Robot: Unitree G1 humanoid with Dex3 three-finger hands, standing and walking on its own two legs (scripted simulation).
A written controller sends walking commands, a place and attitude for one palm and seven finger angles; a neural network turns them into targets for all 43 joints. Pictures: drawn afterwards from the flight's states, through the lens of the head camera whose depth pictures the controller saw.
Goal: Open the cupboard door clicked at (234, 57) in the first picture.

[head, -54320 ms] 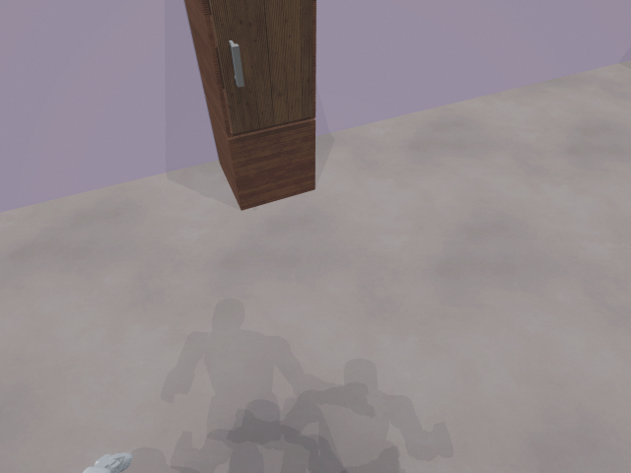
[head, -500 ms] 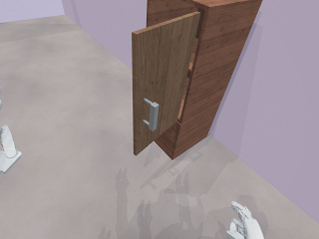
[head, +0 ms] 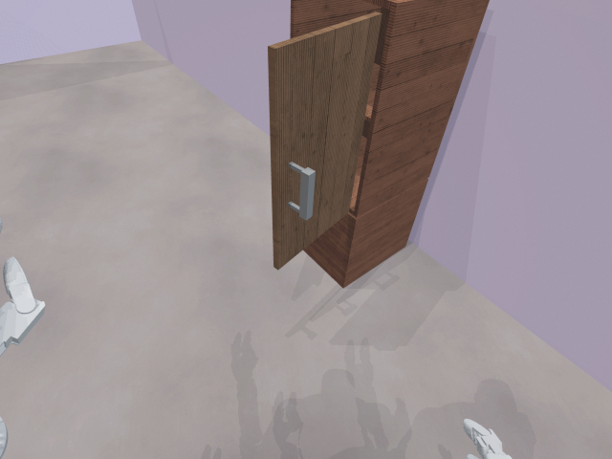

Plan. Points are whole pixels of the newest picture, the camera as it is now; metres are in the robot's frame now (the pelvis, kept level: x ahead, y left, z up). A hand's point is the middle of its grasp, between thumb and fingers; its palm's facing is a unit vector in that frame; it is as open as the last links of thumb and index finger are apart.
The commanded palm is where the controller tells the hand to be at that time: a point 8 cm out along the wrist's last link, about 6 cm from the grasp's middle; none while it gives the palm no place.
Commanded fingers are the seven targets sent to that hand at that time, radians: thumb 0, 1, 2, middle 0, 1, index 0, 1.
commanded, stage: stop stepping back and stand still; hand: left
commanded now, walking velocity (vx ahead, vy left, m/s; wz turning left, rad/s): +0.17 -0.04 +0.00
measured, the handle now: (299, 190) +0.70 +0.03 -0.06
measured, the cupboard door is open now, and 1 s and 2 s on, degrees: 100 100 100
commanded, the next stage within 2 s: let the arm hang, fingers relaxed in 0.14 s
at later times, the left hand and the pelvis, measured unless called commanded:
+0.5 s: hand out of the picture +0.09 +0.13 -0.13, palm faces +0.09 -0.97 -0.20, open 7.2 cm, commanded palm none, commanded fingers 0.00 0.90 0.90 -0.20 -0.30 -0.20 -0.30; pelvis +0.01 -0.04 +0.00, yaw +2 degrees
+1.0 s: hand out of the picture +0.02 +0.15 -0.15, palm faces +0.06 -0.97 -0.23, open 7.4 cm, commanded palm none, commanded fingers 0.00 0.90 0.90 -0.20 -0.30 -0.20 -0.30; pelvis +0.03 -0.03 +0.02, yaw +1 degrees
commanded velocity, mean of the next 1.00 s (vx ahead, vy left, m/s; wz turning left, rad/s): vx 0.02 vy -0.01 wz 0.00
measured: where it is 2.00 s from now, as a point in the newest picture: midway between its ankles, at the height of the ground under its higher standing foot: outside the picture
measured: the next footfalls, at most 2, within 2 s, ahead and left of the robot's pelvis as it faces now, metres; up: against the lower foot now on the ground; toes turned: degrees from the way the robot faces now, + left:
right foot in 0.24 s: +0.07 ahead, -0.11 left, +0.00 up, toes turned -7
left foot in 0.58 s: +0.09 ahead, +0.07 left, +0.00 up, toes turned +6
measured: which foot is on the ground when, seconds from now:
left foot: down 0.00-0.24, up 0.26-0.56, down 0.58-1.00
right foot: up 0.00-0.22, down 0.24-1.00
